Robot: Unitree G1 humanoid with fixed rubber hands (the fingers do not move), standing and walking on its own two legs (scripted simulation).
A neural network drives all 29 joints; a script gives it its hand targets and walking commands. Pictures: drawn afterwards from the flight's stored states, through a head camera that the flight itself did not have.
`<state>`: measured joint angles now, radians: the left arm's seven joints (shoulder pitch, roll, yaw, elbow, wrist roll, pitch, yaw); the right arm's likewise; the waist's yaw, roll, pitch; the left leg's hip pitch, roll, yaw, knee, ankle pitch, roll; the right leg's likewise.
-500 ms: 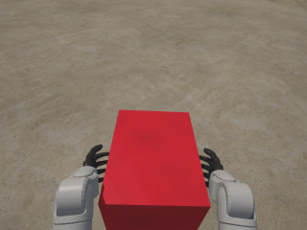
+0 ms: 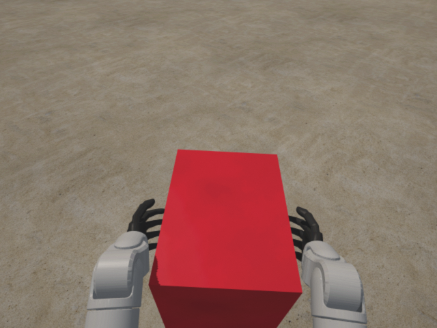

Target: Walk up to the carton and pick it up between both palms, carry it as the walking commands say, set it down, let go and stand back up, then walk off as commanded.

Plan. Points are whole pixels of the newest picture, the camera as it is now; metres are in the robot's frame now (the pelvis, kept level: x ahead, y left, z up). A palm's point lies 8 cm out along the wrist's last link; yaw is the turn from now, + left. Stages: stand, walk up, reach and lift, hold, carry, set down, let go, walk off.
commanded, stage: carry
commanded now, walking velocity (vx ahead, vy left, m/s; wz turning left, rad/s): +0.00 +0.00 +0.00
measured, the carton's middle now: (223, 239) +0.33 +0.00 -0.01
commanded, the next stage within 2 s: none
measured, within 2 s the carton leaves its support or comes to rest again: neither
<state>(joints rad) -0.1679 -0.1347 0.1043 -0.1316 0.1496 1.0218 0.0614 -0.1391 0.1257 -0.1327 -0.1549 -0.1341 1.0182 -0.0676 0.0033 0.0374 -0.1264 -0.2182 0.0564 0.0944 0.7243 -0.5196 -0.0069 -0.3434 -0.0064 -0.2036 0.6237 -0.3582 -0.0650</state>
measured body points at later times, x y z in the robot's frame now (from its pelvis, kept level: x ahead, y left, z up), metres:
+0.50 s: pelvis +0.06 +0.01 +0.00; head +0.06 +0.01 +0.45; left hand +0.36 +0.16 +0.06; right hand +0.35 -0.15 +0.06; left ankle -0.07 +0.10 -0.72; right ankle +0.03 -0.08 -0.70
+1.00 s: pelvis +0.11 +0.02 +0.00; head +0.09 +0.01 +0.45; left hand +0.39 +0.17 +0.06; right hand +0.39 -0.13 +0.05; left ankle +0.01 +0.11 -0.72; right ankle +0.08 -0.08 -0.72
